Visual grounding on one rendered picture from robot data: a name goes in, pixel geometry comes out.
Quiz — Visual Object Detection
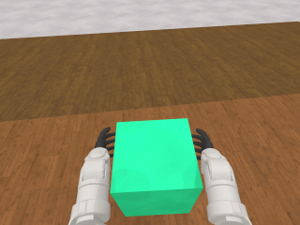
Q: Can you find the robot right hand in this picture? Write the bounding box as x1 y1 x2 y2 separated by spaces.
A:
191 128 214 160

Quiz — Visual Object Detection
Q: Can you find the robot left forearm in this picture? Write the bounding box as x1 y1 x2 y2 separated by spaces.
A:
68 147 111 225

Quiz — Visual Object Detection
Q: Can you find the robot left hand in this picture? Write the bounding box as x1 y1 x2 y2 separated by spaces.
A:
95 127 116 158

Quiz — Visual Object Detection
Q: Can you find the robot right forearm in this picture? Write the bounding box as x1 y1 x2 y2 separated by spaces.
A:
201 148 252 225

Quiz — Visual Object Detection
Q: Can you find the carton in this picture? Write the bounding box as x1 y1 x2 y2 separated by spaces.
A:
110 118 203 217

